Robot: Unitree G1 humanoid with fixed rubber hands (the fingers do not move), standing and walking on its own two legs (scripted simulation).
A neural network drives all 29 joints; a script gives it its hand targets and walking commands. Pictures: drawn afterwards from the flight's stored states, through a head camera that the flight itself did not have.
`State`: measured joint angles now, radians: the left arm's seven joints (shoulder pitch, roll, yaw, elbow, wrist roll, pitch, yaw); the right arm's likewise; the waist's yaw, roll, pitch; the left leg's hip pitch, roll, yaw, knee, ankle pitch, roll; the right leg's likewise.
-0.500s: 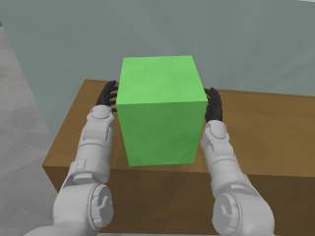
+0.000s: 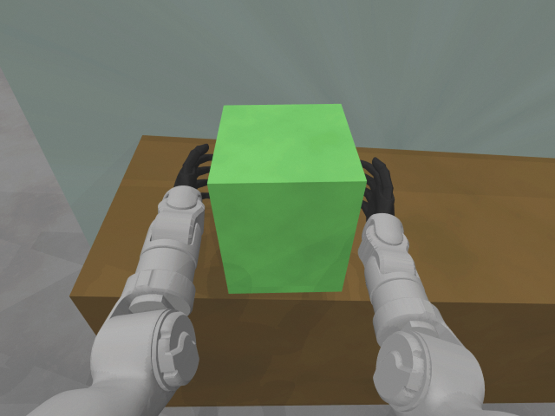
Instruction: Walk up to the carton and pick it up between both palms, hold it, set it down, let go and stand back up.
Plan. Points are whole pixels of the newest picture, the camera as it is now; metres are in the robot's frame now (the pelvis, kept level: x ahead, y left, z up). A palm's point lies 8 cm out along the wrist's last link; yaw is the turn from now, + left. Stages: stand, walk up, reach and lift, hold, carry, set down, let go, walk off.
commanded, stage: set down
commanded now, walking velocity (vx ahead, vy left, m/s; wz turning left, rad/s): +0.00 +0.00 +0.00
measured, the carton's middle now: (283, 200) +0.46 -0.02 +0.08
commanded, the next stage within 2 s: none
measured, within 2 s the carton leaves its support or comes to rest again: rests again in 0.62 s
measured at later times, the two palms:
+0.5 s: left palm (194, 191) +0.44 +0.12 +0.10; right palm (373, 213) +0.40 -0.16 +0.10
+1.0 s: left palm (196, 192) +0.45 +0.12 +0.10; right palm (371, 220) +0.40 -0.17 +0.09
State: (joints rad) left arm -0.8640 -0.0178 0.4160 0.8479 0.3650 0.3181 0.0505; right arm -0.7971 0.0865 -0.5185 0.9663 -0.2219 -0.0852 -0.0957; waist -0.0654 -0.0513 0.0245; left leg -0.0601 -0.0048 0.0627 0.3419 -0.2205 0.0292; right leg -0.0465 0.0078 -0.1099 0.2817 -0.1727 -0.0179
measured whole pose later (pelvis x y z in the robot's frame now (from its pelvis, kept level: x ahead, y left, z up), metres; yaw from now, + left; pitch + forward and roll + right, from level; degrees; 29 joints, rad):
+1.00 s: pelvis +0.01 +0.00 +0.00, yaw -1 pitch +5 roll -1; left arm -0.91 0.02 0.49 1.04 0.31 0.06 0.02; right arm -0.75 0.15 -0.60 0.87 -0.38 -0.13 -0.07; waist -0.06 -0.01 -0.04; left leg -0.22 0.00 0.07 0.36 -0.23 0.03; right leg -0.22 0.01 -0.10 0.32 -0.19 -0.02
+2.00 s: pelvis +0.00 +0.00 +0.00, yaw -1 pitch +6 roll -1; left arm -0.93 0.01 0.58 1.03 0.41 -0.04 -0.02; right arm -0.78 0.18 -0.68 0.85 -0.46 -0.18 -0.05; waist -0.04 -0.02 0.00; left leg -0.25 0.00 0.09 0.34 -0.21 0.03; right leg -0.25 0.01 -0.09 0.30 -0.16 -0.02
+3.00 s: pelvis -0.02 +0.00 -0.02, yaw -2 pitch +18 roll -2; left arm -1.06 0.32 -0.01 1.22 -0.23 0.05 0.05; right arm -0.99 -0.27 -0.06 1.14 0.26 0.03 -0.10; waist -0.05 0.01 -0.24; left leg -0.61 0.03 0.08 0.53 -0.23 0.03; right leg -0.59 0.03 -0.09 0.42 -0.15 -0.03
